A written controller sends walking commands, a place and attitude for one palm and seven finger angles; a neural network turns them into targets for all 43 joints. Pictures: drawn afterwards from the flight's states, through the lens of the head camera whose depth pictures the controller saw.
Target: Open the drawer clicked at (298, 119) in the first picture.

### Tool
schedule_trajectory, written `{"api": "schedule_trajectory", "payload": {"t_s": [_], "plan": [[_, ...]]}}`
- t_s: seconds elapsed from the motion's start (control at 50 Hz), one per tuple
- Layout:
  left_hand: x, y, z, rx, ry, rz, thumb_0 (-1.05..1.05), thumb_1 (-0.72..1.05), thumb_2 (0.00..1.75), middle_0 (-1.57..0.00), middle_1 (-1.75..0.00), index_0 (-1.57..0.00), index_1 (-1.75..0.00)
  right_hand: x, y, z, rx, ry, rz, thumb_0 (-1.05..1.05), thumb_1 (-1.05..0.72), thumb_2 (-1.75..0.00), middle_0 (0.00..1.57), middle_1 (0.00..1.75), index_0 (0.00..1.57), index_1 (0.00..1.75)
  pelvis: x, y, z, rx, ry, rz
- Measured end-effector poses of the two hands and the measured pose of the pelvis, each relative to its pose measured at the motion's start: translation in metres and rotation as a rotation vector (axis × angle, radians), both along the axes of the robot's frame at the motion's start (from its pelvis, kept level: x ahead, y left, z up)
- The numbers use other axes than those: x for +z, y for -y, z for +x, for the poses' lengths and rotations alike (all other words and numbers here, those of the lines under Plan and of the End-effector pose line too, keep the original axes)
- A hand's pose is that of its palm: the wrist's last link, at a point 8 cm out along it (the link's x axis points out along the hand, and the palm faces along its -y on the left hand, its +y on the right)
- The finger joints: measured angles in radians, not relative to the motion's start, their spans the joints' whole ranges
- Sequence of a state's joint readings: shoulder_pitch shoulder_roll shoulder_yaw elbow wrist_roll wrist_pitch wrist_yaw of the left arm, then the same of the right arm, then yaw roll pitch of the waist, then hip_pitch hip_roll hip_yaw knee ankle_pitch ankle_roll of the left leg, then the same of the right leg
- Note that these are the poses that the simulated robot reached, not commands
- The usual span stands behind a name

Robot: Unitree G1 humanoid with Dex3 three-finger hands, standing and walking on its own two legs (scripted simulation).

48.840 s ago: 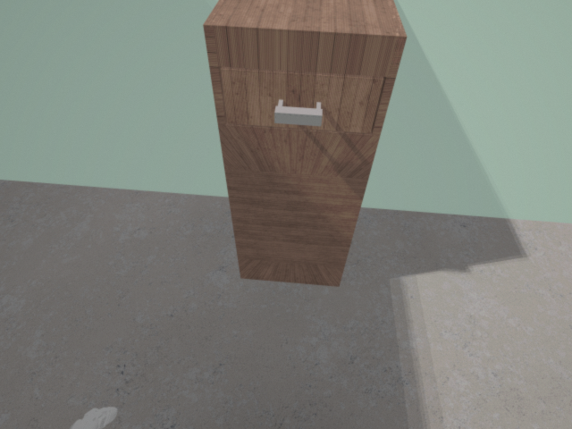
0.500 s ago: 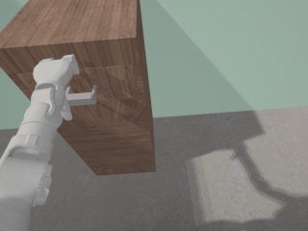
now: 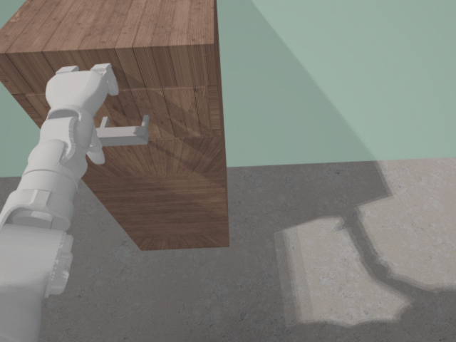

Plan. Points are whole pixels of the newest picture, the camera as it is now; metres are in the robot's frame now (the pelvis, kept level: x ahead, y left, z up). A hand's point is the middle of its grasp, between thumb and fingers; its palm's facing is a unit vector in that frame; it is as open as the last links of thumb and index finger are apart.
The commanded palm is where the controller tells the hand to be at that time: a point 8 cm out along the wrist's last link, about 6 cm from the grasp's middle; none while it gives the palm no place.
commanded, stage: move the hooked fingers above the handle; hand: left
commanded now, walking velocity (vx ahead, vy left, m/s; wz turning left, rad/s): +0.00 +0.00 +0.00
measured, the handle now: (123, 128) +0.52 +0.22 +0.05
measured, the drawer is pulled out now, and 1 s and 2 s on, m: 0.00 0.00 0.00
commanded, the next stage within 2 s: lower the fingers behind the handle in 1.52 s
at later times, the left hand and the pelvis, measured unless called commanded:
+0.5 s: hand (73, 131) +0.46 +0.28 +0.12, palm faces -0.08 +0.02 -1.00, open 13.8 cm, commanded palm +0.45 +0.25 +0.17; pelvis +0.00 +0.00 +0.00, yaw +1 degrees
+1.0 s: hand (65, 136) +0.44 +0.28 +0.12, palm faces -0.08 +0.03 -1.00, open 13.8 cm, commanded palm +0.43 +0.24 +0.17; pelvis +0.01 -0.01 +0.01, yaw +1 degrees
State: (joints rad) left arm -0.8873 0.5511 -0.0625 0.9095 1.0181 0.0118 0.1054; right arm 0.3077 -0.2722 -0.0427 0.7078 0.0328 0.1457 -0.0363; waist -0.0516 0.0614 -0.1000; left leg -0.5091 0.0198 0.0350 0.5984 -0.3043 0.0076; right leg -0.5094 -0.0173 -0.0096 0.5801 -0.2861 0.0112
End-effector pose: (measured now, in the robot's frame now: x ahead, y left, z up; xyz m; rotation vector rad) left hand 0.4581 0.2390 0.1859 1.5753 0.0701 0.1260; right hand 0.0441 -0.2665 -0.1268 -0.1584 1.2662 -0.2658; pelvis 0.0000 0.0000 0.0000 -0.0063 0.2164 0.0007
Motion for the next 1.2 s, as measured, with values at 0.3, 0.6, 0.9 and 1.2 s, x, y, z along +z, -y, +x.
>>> {"api": "schedule_trajectory", "payload": {"t_s": [0.3, 0.6, 0.9, 1.2], "plan": [[-0.027, 0.004, -0.024, -0.156, 0.0, -0.038, 0.01, -0.49, 0.3, -0.32, -1.2, -0.33, -1.21, 0.005, -0.003, 0.016, 0.011, 0.063, -0.021, 0.01, -0.9, -0.9, 0.2, 0.29, 0.2, 0.3, -0.001, 0.002, -0.002, -0.006, 0.027, 0.002], [-0.03, 0.019, -0.012, -0.173, -0.178, -0.054, 0.0, -0.49, 0.3, -0.31, -1.2, -0.32, -1.2, 0.012, 0.006, 0.027, 0.031, 0.052, -0.065, 0.01, -0.9, -0.9, 0.2, 0.29, 0.2, 0.3, 0.001, -0.001, 0.007, 0.021, 0.032, -0.004], [-0.006, -0.012, -0.018, 0.067, 0.057, 0.028, 0.01, -0.49, 0.3, -0.38, -1.24, -0.32, -1.2, -0.01, -0.021, 0.031, 0.013, 0.059, 0.081, 0.01, -0.91, -0.9, 0.2, 0.29, 0.2, 0.3, 0.003, 0.002, 0.008, -0.025, 0.016, 0.009], [-0.026, 0.063, -0.025, -0.358, -0.083, -0.085, 0.0, -0.49, 0.3, -0.32, -1.2, -0.32, -1.2, 0.021, 0.018, 0.065, 0.088, 0.175, -0.103, 0.01, -0.9, -0.9, 0.2, 0.29, 0.2, 0.3, 0.0, 0.006, -0.001, 0.032, 0.048, 0.002]]}}
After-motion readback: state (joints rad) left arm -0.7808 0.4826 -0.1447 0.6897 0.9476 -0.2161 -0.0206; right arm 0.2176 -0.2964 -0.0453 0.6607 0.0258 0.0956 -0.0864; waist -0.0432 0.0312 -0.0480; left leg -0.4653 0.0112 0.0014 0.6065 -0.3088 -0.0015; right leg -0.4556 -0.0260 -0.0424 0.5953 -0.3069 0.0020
